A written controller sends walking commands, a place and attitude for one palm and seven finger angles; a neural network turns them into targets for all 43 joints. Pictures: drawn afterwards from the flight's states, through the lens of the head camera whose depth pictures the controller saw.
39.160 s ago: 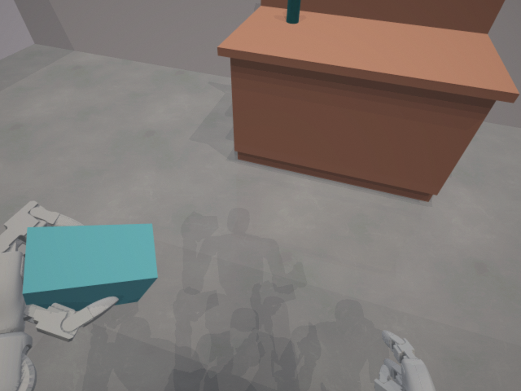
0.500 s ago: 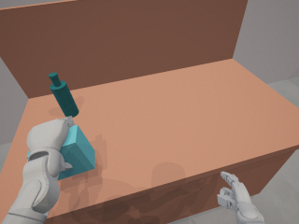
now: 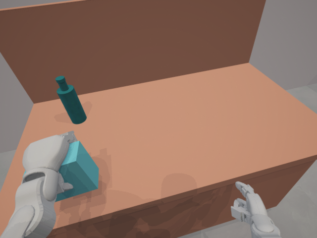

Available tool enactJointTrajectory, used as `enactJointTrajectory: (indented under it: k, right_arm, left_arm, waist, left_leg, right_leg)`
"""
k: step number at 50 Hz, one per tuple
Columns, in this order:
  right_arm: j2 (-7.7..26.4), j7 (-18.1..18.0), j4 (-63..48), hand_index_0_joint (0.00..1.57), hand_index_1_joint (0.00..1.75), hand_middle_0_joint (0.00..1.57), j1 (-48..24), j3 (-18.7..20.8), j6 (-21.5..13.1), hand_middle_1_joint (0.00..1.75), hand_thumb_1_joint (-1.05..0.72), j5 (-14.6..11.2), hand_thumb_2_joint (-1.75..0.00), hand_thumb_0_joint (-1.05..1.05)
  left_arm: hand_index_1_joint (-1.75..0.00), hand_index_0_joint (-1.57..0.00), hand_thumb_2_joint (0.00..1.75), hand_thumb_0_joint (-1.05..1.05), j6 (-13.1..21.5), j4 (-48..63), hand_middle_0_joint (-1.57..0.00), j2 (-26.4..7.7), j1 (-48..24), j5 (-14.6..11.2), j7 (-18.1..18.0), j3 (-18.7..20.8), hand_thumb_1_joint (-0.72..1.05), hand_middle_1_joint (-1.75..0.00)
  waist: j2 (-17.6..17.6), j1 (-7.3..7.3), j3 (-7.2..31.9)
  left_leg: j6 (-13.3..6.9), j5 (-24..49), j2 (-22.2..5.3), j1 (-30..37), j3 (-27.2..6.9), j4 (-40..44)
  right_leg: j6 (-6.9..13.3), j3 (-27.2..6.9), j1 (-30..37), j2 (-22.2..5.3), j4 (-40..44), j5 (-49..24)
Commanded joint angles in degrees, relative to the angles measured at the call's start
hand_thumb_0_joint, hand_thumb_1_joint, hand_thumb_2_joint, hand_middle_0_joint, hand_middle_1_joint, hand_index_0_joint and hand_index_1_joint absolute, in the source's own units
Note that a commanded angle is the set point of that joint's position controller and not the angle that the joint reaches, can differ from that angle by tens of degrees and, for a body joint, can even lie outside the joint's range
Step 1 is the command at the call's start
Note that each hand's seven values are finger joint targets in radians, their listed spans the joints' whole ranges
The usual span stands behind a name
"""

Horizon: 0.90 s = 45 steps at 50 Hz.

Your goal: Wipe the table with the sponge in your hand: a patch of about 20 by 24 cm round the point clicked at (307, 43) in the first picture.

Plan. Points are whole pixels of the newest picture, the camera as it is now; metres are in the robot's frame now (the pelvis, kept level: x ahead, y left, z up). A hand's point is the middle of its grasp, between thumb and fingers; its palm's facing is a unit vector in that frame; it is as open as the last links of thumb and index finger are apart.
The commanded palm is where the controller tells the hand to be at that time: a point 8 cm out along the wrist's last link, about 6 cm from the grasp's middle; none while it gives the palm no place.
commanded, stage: bring the sponge back beside the body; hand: left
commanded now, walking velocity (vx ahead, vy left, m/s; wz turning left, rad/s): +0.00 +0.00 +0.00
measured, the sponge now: (69, 176) +0.22 +0.28 +0.05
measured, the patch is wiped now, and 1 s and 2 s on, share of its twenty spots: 0.95 0.95 0.95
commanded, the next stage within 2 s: step back with the hand held close in 0.90 s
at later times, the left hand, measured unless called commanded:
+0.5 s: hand (51, 176) +0.19 +0.28 +0.11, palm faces +0.07 -0.13 -0.99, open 10.6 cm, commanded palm +0.15 +0.28 +0.18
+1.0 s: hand (51, 181) +0.18 +0.28 +0.10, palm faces +0.08 -0.14 -0.99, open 10.6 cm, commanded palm +0.15 +0.28 +0.17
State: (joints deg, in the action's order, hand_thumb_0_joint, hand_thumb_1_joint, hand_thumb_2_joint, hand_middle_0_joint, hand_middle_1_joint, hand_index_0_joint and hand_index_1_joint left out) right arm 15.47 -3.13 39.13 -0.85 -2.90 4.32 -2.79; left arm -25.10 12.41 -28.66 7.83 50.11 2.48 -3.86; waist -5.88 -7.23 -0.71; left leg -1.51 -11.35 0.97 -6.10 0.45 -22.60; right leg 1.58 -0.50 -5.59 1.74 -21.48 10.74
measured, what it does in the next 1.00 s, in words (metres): stands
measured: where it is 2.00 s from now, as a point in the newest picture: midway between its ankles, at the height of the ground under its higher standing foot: outside the picture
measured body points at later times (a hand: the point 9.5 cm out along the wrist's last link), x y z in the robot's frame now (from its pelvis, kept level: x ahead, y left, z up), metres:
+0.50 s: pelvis +0.00 +0.00 +0.00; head -0.04 -0.04 +0.45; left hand +0.18 +0.29 +0.16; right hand +0.26 -0.19 -0.07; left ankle +0.02 +0.10 -0.74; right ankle +0.02 -0.11 -0.74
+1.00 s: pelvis -0.01 +0.00 +0.00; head -0.05 -0.04 +0.44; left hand +0.17 +0.28 +0.16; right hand +0.25 -0.19 -0.06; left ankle +0.02 +0.10 -0.74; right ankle +0.02 -0.11 -0.74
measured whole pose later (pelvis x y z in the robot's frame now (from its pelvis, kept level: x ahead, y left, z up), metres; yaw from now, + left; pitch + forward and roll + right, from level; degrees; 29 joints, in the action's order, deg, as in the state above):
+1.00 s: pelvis -0.01 +0.00 +0.00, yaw +0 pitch -7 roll +0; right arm 14.8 -2.7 38.4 -0.5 -3.3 2.5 -2.1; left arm -22.9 19.3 -29.3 16.5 48.9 1.3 -1.5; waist -6.0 -7.9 -0.9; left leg -1.3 -11.4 0.5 -6.1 0.4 -24.1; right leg 1.8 -0.7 -5.4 2.3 -22.3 10.3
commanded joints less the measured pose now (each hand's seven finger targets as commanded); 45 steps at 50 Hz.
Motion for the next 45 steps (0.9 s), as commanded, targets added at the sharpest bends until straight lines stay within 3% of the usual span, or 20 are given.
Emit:
enactJointTrajectory:
  k: [1,2,5,7,8,11,12,15,17,20,22,25,27,30,32,35,37,38,42,45]
  right_arm:
    - [4.98,0.07,-11.17,0.2,0.3,0.2,-15.26,1.86,-3.58,0.3,-0.9,0.3,-0.9,0.0]
    - [5.09,-0.04,-11.48,0.2,0.3,0.2,-15.72,1.97,-3.9,0.3,-0.9,0.32,-0.9,0.0]
    - [5.11,0.06,-11.24,0.2,0.3,0.2,-15.21,2.01,-3.87,0.3,-0.9,0.4,-0.9,0.0]
    - [5.09,0.12,-11.65,0.2,0.3,0.2,-16.09,2.03,-4.16,0.3,-0.9,0.37,-0.9,0.0]
    - [4.75,0.26,-12.12,0.2,0.3,0.2,-15.5,1.97,-4.35,0.3,-0.9,0.55,-0.9,0.0]
    - [4.8,0.57,-11.5,0.2,0.3,0.2,-15.31,2.08,-3.74,0.3,-0.9,0.44,-0.9,0.0]
    - [5.08,0.51,-11.69,0.2,0.3,0.2,-15.97,2.12,-3.99,0.3,-0.9,0.43,-0.9,0.0]
    - [5.03,0.54,-11.6,0.2,0.3,0.2,-15.46,2.03,-3.58,0.3,-0.9,0.41,-0.9,0.0]
    - [5.0,0.43,-12.12,0.2,0.3,0.2,-16.3,2.0,-3.88,0.3,-0.9,0.31,-0.9,0.0]
    - [4.92,0.44,-11.84,0.2,0.3,0.2,-15.17,1.98,-3.83,0.3,-0.9,0.51,-0.9,0.0]
    - [4.96,0.45,-12.24,0.2,0.3,0.2,-16.11,2.05,-4.14,0.3,-0.9,0.46,-0.9,0.0]
    - [4.81,0.67,-12.14,0.2,0.3,0.2,-14.97,2.03,-4.03,0.3,-0.9,0.65,-0.9,0.0]
    - [4.95,0.54,-12.25,0.2,0.3,0.2,-15.85,2.04,-4.27,0.3,-0.9,0.46,-0.9,0.0]
    - [4.81,0.38,-11.71,0.2,0.3,0.2,-14.81,2.03,-4.27,0.3,-0.9,0.64,-0.9,0.0]
    - [4.84,0.17,-11.93,0.2,0.3,0.2,-15.82,1.98,-4.67,0.3,-0.9,0.44,-0.9,0.0]
    - [4.86,0.03,-11.56,0.2,0.3,0.2,-14.6,1.96,-4.66,0.3,-0.9,0.75,-0.9,0.0]
    - [4.76,-0.03,-11.85,0.2,0.3,0.2,-15.88,2.01,-5.02,0.3,-0.9,0.54,-0.9,0.0]
    - [4.6,0.06,-12.37,0.2,0.3,0.2,-15.31,1.76,-5.19,0.3,-0.9,0.76,-0.9,0.0]
    - [4.72,0.05,-11.81,0.2,0.3,0.2,-15.6,1.92,-5.11,0.3,-0.9,0.66,-0.9,0.0]
    - [4.85,0.14,-11.57,0.2,0.3,0.2,-14.79,1.91,-5.01,0.3,-0.9,1.0,-0.9,0.0]
  left_arm:
    - [-1.6,-1.2,1.3,0.0,1.32,13.34,-1.2,-12.71,-12.74,2.33,-3.24,9.32,0.1,-1.6]
    - [-1.6,-1.2,1.3,0.0,1.64,14.71,-1.2,-14.28,-12.83,1.9,-3.58,11.27,0.1,-1.6]
    - [-1.6,-1.2,1.3,0.0,1.24,12.95,-1.2,-12.06,-10.51,1.97,-3.52,9.63,0.1,-1.6]
    - [-1.6,-1.2,1.3,0.0,1.82,17.45,-1.2,-14.32,-11.09,1.83,-3.94,11.57,0.1,-1.6]
    - [-1.6,-1.2,1.3,0.0,1.68,17.72,-1.2,-12.55,-10.35,2.11,-3.86,10.13,0.1,-1.6]
    - [-1.6,-1.2,1.3,0.0,1.23,17.07,-1.2,-11.89,-6.99,1.85,-3.68,9.62,0.1,-1.6]
    - [-1.6,-1.2,1.3,0.0,1.24,17.59,-1.2,-13.75,-6.77,1.5,-3.86,11.95,0.1,-1.6]
    - [-1.6,-1.2,1.3,0.0,0.7,16.46,-1.2,-11.93,-5.63,1.74,-3.34,10.03,0.1,-1.6]
    - [-1.6,-1.2,1.3,0.0,1.23,19.84,-1.2,-14.15,-6.52,1.52,-3.73,12.0,0.1,-1.6]
    - [-1.6,-1.2,1.3,0.0,1.25,17.85,-1.2,-12.23,-3.72,1.6,-3.45,10.66,0.1,-1.6]
    - [-1.6,-1.2,1.3,0.0,1.9,20.68,-1.2,-14.61,-3.82,1.38,-3.73,13.01,0.1,-1.6]
    - [-1.6,-1.2,1.3,0.0,1.89,19.26,-1.2,-12.44,-0.61,1.28,-3.58,11.47,0.1,-1.6]
    - [-1.6,-1.2,1.3,0.0,2.42,21.53,-1.2,-14.56,-2.12,1.12,-3.9,13.29,0.1,-1.6]
    - [-1.6,-1.2,1.3,0.0,2.42,18.97,-1.2,-12.12,-1.96,1.41,-3.75,10.91,0.1,-1.6]
    - [-1.6,-1.2,1.3,0.0,2.82,21.06,-1.2,-14.36,-3.79,1.18,-4.12,12.82,0.1,-1.6]
    - [-1.6,-1.2,1.3,0.0,2.48,17.49,-1.2,-12.17,-2.2,1.26,-3.59,10.97,0.1,-1.6]
    - [-1.6,-1.2,1.3,0.0,3.07,20.9,-1.2,-14.33,-4.21,1.22,-3.9,12.62,0.1,-1.6]
    - [-1.6,-1.2,1.3,0.0,2.8,20.03,-1.2,-12.79,-3.92,1.46,-3.62,11.32,0.1,-1.6]
    - [-1.6,-1.2,1.3,0.0,3.07,20.13,-1.2,-14.53,-3.19,1.02,-4.05,13.15,0.1,-1.6]
    - [-1.6,-1.2,1.3,0.0,2.61,17.64,-1.2,-12.65,-1.27,1.07,-3.94,11.94,0.1,-1.6]
  waist:
    - [1.34,-0.61,9.91]
    - [1.28,-0.72,9.85]
    - [2.63,-0.89,9.38]
    - [-0.52,-0.99,11.11]
    - [-1.02,-1.51,12.25]
    - [1.7,-0.99,9.51]
    - [1.99,-1.05,9.19]
    - [2.66,-1.1,8.03]
    - [0.15,-1.07,8.75]
    - [1.51,-1.35,7.79]
    - [0.81,-1.42,8.57]
    - [1.73,-1.58,8.17]
    - [1.16,-1.17,7.65]
    - [1.58,-1.01,6.54]
    - [0.22,-0.93,6.95]
    - [3.2,-0.98,5.95]
    - [0.51,-0.73,6.89]
    - [0.23,-1.32,7.62]
    - [0.75,-0.93,6.72]
    - [1.87,-1.49,6.74]
  left_leg:
    - [-1.0,8.34,-0.21,2.21,-6.37,2.66]
    - [-1.08,7.39,-0.32,2.18,-6.48,2.7]
    - [-1.12,8.08,-0.19,2.04,-6.17,2.23]
    - [-1.05,8.03,-0.36,2.46,-6.67,2.71]
    - [-1.29,9.27,-0.17,2.43,-6.38,2.16]
    - [-0.97,9.99,-0.4,2.23,-6.74,2.45]
    - [-1.01,8.58,-0.62,1.77,-6.81,2.61]
    - [-1.18,8.25,-0.43,1.57,-6.62,2.47]
    - [-1.2,6.75,-0.68,1.36,-7.11,3.04]
    - [-1.24,7.0,-0.48,1.22,-6.75,2.63]
    - [-1.34,6.15,-0.6,1.12,-7.19,2.77]
    - [-1.28,7.08,-0.44,1.19,-6.94,2.22]
    - [-1.28,5.54,-0.59,0.89,-7.27,2.47]
    - [-1.32,5.58,-0.45,1.13,-6.76,2.25]
    - [-1.33,4.1,-0.56,0.98,-7.13,2.68]
    - [-1.4,4.29,-0.3,0.87,-6.55,2.23]
    - [-1.34,3.05,-0.39,0.93,-6.84,2.46]
    - [-1.5,3.36,-0.08,0.5,-6.57,2.08]
    - [-1.22,2.28,-0.35,0.31,-6.67,2.57]
    - [-1.25,3.5,-0.19,0.26,-6.11,2.12]
  right_leg:
    - [3.3,-7.19,0.56,-0.53,4.18,-3.45]
    - [3.62,-8.52,1.0,-0.17,4.19,-2.66]
    - [3.38,-7.25,0.49,-0.4,4.23,-3.2]
    - [3.66,-8.6,1.96,-0.11,3.62,-3.52]
    - [3.7,-6.91,2.73,-0.12,2.85,-4.98]
    - [3.28,-7.06,1.05,-0.4,3.62,-5.3]
    - [3.64,-8.47,1.44,0.01,3.64,-4.05]
    - [3.23,-6.91,0.26,-0.21,3.91,-3.26]
    - [3.49,-8.32,1.15,0.16,3.48,-2.09]
    - [3.32,-6.93,0.42,-0.04,3.75,-2.01]
    - [3.48,-8.72,1.3,0.14,3.55,-1.61]
    - [3.29,-7.28,0.69,-0.05,3.64,-2.18]
    - [3.42,-9.12,0.52,0.22,3.81,-0.82]
    - [3.15,-7.28,-0.71,0.0,4.35,-0.6]
    - [3.45,-9.3,-0.15,0.19,4.35,0.52]
    - [3.11,-7.75,-1.02,-0.17,4.93,1.0]
    - [3.32,-9.78,-0.44,0.04,4.73,1.93]
    - [3.41,-8.24,0.39,-0.14,4.21,1.33]
    - [3.28,-9.86,-0.23,0.02,4.81,3.02]
    - [3.19,-8.16,-0.27,-0.23,4.71,1.73]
